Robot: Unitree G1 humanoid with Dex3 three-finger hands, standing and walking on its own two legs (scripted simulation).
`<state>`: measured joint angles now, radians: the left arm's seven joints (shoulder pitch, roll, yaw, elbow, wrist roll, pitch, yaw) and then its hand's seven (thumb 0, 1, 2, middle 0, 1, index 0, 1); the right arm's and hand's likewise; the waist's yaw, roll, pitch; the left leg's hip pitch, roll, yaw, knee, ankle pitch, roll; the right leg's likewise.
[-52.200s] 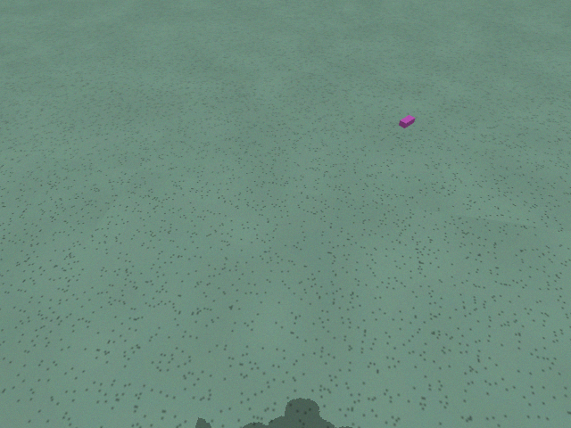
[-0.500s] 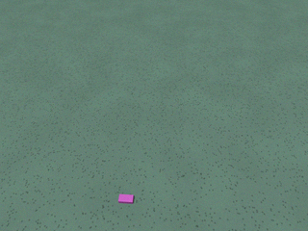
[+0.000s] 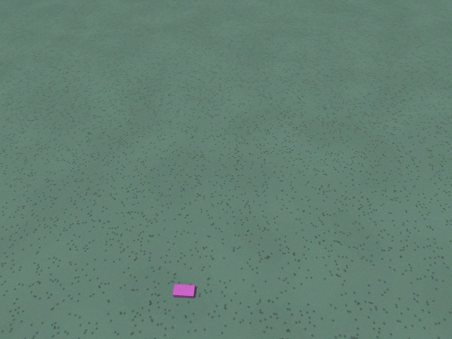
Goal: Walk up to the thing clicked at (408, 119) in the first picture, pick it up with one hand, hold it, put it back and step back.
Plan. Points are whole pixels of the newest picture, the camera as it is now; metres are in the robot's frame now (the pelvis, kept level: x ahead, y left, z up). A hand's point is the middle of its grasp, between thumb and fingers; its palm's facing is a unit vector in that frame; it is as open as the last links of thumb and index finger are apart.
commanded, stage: stand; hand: left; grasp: from above
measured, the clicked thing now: (184, 291) +0.42 +0.23 -0.76
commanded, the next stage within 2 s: step back in 0.12 s
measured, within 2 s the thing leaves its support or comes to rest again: neither
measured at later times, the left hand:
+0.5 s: hand out of the picture +0.07 +0.28 -0.18, palm faces -0.07 -0.91 -0.41, open 7.4 cm
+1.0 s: hand out of the picture -0.05 +0.26 -0.17, palm faces -0.13 -0.90 -0.41, open 7.4 cm
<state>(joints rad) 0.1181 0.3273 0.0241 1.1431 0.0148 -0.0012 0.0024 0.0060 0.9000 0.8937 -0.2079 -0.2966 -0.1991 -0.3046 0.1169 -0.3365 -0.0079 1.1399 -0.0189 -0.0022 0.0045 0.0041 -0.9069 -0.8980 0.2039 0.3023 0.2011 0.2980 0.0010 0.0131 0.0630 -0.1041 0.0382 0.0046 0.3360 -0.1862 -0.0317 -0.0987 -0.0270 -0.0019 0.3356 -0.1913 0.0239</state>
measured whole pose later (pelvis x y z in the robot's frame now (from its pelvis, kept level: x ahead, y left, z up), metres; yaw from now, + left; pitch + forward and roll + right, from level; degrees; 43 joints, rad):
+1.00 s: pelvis -0.18 +0.00 -0.03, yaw -6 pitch -3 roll -2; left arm 0.14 0.36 0.08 0.85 0.03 0.04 0.00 0.01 0.90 0.89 -0.21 -0.30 -0.20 -0.30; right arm 0.14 -0.40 -0.05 0.87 -0.01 0.05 -0.02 0.00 -0.90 -0.90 0.21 0.30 0.20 0.30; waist -0.02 0.05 0.20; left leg -0.43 0.05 -0.04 0.82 -0.39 0.00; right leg -0.26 0.06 0.04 0.69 -0.37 -0.02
